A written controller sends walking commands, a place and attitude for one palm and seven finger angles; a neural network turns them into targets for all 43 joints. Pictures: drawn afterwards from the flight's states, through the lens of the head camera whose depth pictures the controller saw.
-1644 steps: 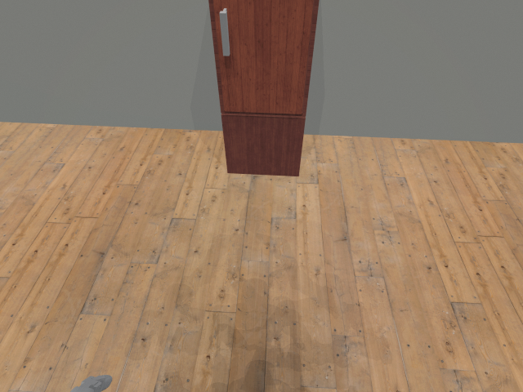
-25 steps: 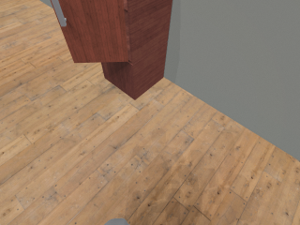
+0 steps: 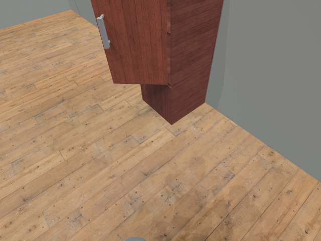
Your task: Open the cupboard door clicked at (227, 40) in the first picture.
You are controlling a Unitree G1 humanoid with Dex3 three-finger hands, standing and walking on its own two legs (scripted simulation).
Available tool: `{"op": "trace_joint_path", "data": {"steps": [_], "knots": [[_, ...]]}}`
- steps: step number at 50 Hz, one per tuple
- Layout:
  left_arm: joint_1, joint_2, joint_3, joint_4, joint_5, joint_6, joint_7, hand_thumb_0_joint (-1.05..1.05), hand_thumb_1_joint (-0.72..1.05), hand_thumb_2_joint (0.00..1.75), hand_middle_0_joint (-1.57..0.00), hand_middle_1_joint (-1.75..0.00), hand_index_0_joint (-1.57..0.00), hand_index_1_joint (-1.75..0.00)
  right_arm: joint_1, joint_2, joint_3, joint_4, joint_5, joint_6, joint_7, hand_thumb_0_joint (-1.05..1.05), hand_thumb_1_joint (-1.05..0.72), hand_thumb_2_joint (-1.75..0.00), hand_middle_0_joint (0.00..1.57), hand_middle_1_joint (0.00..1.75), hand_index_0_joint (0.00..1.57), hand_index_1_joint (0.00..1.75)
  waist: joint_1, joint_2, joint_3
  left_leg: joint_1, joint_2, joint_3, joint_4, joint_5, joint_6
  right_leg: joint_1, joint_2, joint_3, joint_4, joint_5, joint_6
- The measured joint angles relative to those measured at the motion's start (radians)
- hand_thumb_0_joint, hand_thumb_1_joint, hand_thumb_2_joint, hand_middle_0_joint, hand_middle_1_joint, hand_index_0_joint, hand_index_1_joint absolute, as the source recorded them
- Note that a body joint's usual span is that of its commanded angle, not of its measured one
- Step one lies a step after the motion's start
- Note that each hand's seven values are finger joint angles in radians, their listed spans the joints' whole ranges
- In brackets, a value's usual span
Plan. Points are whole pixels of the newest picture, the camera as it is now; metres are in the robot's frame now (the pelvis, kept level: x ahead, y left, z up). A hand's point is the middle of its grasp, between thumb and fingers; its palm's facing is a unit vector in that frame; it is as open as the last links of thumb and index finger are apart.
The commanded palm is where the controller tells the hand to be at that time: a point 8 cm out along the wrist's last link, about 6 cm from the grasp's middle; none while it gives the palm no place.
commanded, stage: take the last steps up to it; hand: left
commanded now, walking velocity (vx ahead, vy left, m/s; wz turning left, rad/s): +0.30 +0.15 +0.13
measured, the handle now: (104, 31) +1.05 +0.37 +0.02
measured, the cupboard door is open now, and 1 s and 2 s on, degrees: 46 46 46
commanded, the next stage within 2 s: come to a stop and stand still in 1.12 s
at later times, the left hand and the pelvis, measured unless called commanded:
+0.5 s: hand (68, 237) +0.16 +0.30 -0.18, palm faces +0.13 -0.97 -0.20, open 7.4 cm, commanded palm none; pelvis +0.16 +0.11 +0.00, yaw +3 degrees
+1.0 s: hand (91, 162) +0.39 +0.29 -0.15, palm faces +0.08 -0.97 -0.21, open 7.1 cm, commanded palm none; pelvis +0.33 +0.10 +0.01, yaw +2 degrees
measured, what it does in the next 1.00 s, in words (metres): walks ahead: left foot, then right foot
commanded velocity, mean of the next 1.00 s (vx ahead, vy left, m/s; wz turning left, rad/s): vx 0.29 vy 0.09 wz -0.01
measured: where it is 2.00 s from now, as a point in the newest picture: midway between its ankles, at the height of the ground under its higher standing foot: (149, 206)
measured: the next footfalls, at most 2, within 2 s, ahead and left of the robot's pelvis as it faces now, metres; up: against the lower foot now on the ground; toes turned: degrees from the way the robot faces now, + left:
left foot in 0.30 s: +0.24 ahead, +0.20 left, +0.00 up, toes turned +11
right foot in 0.80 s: +0.35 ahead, -0.01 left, +0.00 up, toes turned -7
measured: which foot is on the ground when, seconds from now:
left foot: up 0.00-0.28, down 0.30-0.82, up 0.84-1.00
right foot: down 0.00-0.30, up 0.32-0.78, down 0.80-1.00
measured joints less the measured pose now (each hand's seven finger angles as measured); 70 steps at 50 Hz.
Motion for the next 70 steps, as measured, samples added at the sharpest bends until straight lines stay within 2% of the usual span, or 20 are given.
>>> {"op": "trace_joint_path", "data": {"steps": [2, 5, 9, 13, 15, 16, 18, 20, 23, 30, 39, 41, 43, 46, 49, 52, 58, 61, 64, 70], "knots": [[0.036, -0.013, -0.005, 0.020, -0.003, -0.010, 0.004, 0.00, 0.91, 0.90, -0.20, -0.30, -0.20, -0.30, -0.013, -0.006, -0.006, 0.001, -0.001, 0.002, 0.008, 0.01, -0.91, -0.90, 0.20, 0.30, 0.20, 0.30, -0.004, -0.010, -0.002, -0.063, 0.028, 0.012, 0.074, 0.079, -0.019, 0.046, -0.009, -0.003, -0.069, 0.018, 0.011], [0.080, -0.027, -0.014, 0.060, -0.003, -0.022, 0.005, 0.00, 0.91, 0.90, -0.20, -0.30, -0.20, -0.30, -0.037, -0.006, -0.009, -0.013, 0.003, -0.008, 0.016, 0.01, -0.91, -0.90, 0.19, 0.30, 0.20, 0.30, -0.010, -0.037, 0.005, -0.121, 0.067, 0.027, 0.049, 0.151, -0.044, 0.113, -0.029, -0.013, -0.164, 0.044, 0.024], [0.123, -0.039, -0.022, 0.104, 0.001, -0.031, 0.003, 0.00, 0.91, 0.90, -0.20, -0.30, -0.20, -0.30, -0.077, -0.005, -0.006, -0.027, 0.010, -0.017, 0.025, 0.01, -0.91, -0.90, 0.19, 0.30, 0.19, 0.30, 0.006, -0.059, 0.025, -0.137, 0.092, 0.058, -0.116, 0.185, -0.051, 0.181, -0.061, -0.038, -0.218, 0.034, 0.055], [0.162, -0.034, -0.018, 0.139, 0.007, -0.021, 0.003, 0.00, 0.91, 0.90, -0.21, -0.30, -0.20, -0.30, -0.126, 0.005, 0.006, -0.041, 0.013, -0.033, 0.031, 0.01, -0.91, -0.90, 0.19, 0.30, 0.19, 0.30, 0.037, -0.074, 0.043, -0.082, 0.079, 0.099, -0.318, 0.175, -0.028, 0.223, -0.095, -0.058, -0.182, -0.031, 0.101], [0.190, -0.028, -0.013, 0.152, 0.005, -0.011, 0.001, 0.00, 0.90, 0.90, -0.21, -0.30, -0.20, -0.30, -0.140, 0.006, 0.015, -0.062, 0.009, -0.058, 0.029, 0.01, -0.91, -0.90, 0.19, 0.30, 0.19, 0.30, 0.041, -0.074, 0.042, -0.010, 0.067, 0.119, -0.424, 0.173, -0.007, 0.204, -0.117, -0.056, -0.071, -0.101, 0.108], [0.195, -0.027, -0.011, 0.158, 0.000, -0.001, -0.002, 0.00, 0.90, 0.90, -0.21, -0.30, -0.20, -0.30, -0.145, 0.005, 0.014, -0.074, 0.004, -0.076, 0.024, 0.01, -0.91, -0.90, 0.19, 0.30, 0.19, 0.30, 0.033, -0.061, 0.040, -0.014, 0.069, 0.116, -0.416, 0.248, 0.010, 0.158, -0.118, -0.047, 0.062, -0.145, 0.086], [0.164, -0.006, -0.007, 0.167, -0.005, 0.029, -0.001, 0.00, 0.91, 0.90, -0.21, -0.30, -0.20, -0.30, -0.156, 0.028, 0.015, -0.082, 0.003, -0.094, 0.002, 0.01, -0.91, -0.90, 0.19, 0.30, 0.20, 0.30, 0.030, -0.079, 0.061, -0.020, 0.051, 0.130, -0.331, 0.213, 0.043, 0.030, -0.104, 0.040, 0.388, -0.196, 0.037], [0.123, 0.011, 0.000, 0.157, -0.006, 0.041, 0.004, 0.01, 0.91, 0.90, -0.21, -0.30, -0.20, -0.30, -0.148, 0.051, 0.024, -0.081, 0.002, -0.096, -0.010, 0.01, -0.91, -0.90, 0.19, 0.30, 0.20, 0.30, 0.035, -0.090, 0.062, 0.016, 0.038, 0.147, -0.345, 0.170, 0.058, -0.104, -0.076, 0.069, 0.615, -0.161, 0.004], [0.054, 0.020, 0.007, 0.121, 0.001, 0.039, 0.001, 0.01, 0.91, 0.90, -0.20, -0.30, -0.19, -0.30, -0.115, 0.073, 0.028, -0.067, 0.004, -0.098, -0.026, 0.00, -0.91, -0.90, 0.19, 0.30, 0.20, 0.30, 0.034, -0.082, 0.046, 0.084, 0.018, 0.161, -0.439, 0.186, 0.063, -0.255, -0.055, 0.044, 0.707, -0.063, -0.010], [-0.052, 0.007, 0.013, 0.034, 0.003, 0.031, -0.010, 0.00, 0.91, 0.90, -0.20, -0.30, -0.19, -0.30, -0.016, 0.049, 0.013, -0.016, 0.003, -0.109, -0.034, 0.00, -0.94, -0.90, 0.20, 0.30, 0.20, 0.30, 0.005, -0.058, -0.009, 0.238, -0.031, 0.187, -0.647, 0.222, 0.083, -0.371, -0.038, 0.026, 0.490, 0.078, -0.005], [-0.116, -0.005, -0.001, -0.002, 0.005, 0.021, -0.018, 0.00, 0.91, 0.90, -0.20, -0.30, -0.19, -0.30, 0.110, 0.060, 0.026, 0.057, -0.002, -0.096, -0.024, 0.01, -0.91, -0.90, 0.20, 0.30, 0.20, 0.30, -0.044, -0.041, -0.024, 0.342, -0.017, 0.206, -0.635, 0.108, 0.048, -0.185, -0.015, 0.031, 0.068, 0.095, -0.016], [-0.118, -0.009, -0.003, 0.000, 0.006, 0.000, -0.016, 0.00, 0.91, 0.90, -0.20, -0.30, -0.19, -0.30, 0.128, 0.064, 0.029, 0.073, 0.005, -0.092, -0.022, 0.01, -0.91, -0.90, 0.20, 0.30, 0.20, 0.30, -0.045, -0.031, -0.017, 0.313, 0.012, 0.198, -0.514, 0.036, 0.034, -0.135, 0.006, 0.025, 0.021, 0.100, -0.031], [-0.111, -0.017, -0.009, 0.004, 0.002, -0.020, -0.011, 0.00, 0.91, 0.90, -0.20, -0.30, -0.19, -0.30, 0.123, 0.066, 0.029, 0.084, 0.008, -0.076, -0.016, 0.01, -0.91, -0.90, 0.20, 0.30, 0.20, 0.30, -0.050, -0.024, -0.001, 0.222, 0.029, 0.146, -0.263, -0.069, 0.019, -0.106, 0.018, 0.009, 0.032, 0.068, -0.039], [-0.070, -0.035, -0.012, 0.017, -0.007, -0.033, 0.003, 0.00, 0.91, 0.90, -0.20, -0.30, -0.20, -0.30, 0.095, 0.063, 0.022, 0.085, 0.009, -0.062, -0.014, 0.01, -0.91, -0.90, 0.20, 0.30, 0.20, 0.30, -0.042, -0.024, 0.010, 0.075, 0.048, 0.089, -0.023, -0.036, -0.005, -0.032, 0.027, -0.005, -0.043, 0.071, -0.029], [-0.028, -0.017, 0.009, 0.034, -0.014, -0.043, 0.020, -0.02, 0.95, 0.90, -0.21, -0.30, -0.20, -0.30, 0.052, 0.062, 0.014, 0.064, 0.009, -0.057, -0.010, 0.01, -0.91, -0.90, 0.19, 0.30, 0.20, 0.30, -0.034, -0.029, 0.011, -0.026, 0.084, 0.068, -0.024, 0.055, -0.026, 0.039, 0.035, -0.019, -0.134, 0.089, -0.026], [0.014, 0.002, 0.007, 0.072, -0.007, -0.037, 0.013, -0.02, 0.95, 0.90, -0.21, -0.30, -0.20, -0.30, 0.005, 0.060, 0.009, 0.036, 0.008, -0.058, -0.002, 0.01, -0.91, -0.90, 0.19, 0.30, 0.20, 0.30, -0.024, -0.042, 0.011, -0.064, 0.107, 0.075, -0.153, 0.128, -0.040, 0.092, 0.029, -0.025, -0.183, 0.084, -0.012], [0.100, 0.007, 0.000, 0.144, -0.002, -0.013, 0.002, -0.01, 0.93, 0.90, -0.20, -0.30, -0.20, -0.30, -0.072, 0.046, 0.010, -0.012, 0.005, -0.084, 0.007, 0.01, -0.91, -0.90, 0.19, 0.30, 0.19, 0.30, 0.013, -0.057, 0.009, 0.018, 0.085, 0.103, -0.444, 0.208, -0.026, 0.146, -0.005, -0.018, -0.112, -0.024, 0.044], [0.117, 0.010, -0.003, 0.164, -0.007, 0.016, 0.002, 0.00, 0.92, 0.90, -0.20, -0.30, -0.20, -0.30, -0.098, 0.047, 0.013, -0.035, -0.003, -0.109, -0.009, 0.01, -0.91, -0.90, 0.19, 0.30, 0.20, 0.30, 0.015, -0.071, 0.012, 0.027, 0.065, 0.119, -0.402, 0.227, 0.033, 0.033, -0.021, 0.028, 0.217, -0.168, 0.009], [0.090, 0.017, -0.007, 0.163, -0.007, 0.033, 0.009, 0.00, 0.92, 0.90, -0.20, -0.30, -0.19, -0.30, -0.101, 0.069, 0.028, -0.047, -0.002, -0.111, -0.028, 0.01, -0.91, -0.90, 0.19, 0.30, 0.20, 0.30, 0.018, -0.090, 0.016, 0.068, 0.048, 0.143, -0.419, 0.187, 0.056, -0.120, -0.004, 0.055, 0.511, -0.161, -0.012], [-0.001, 0.000, -0.018, 0.103, -0.014, 0.051, 0.019, 0.00, 0.91, 0.90, -0.20, -0.30, -0.19, -0.30, -0.109, 0.078, 0.044, -0.018, 0.009, -0.082, -0.062, 0.00, -0.94, -0.90, 0.20, 0.30, 0.20, 0.30, 0.015, -0.078, 0.024, 0.141, 0.029, 0.148, -0.538, 0.227, 0.065, -0.209, 0.016, 0.054, 0.357, -0.086, 0.014]]}}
